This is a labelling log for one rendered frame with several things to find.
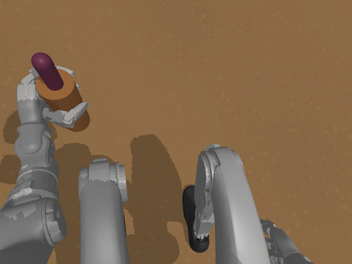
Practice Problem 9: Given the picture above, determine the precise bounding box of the right robot arm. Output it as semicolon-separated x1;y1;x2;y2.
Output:
283;253;314;264

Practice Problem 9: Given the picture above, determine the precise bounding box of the left robot hand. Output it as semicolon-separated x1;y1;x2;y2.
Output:
16;65;89;128

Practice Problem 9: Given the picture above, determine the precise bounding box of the left robot arm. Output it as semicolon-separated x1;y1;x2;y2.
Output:
0;123;67;264

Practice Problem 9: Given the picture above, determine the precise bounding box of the bottle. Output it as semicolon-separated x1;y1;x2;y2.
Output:
31;52;90;132

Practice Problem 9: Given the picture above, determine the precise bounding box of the right robot foot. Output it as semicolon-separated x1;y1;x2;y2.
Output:
182;185;209;253

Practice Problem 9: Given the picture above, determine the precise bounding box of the right robot hand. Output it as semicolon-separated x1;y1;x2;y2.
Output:
260;219;300;264

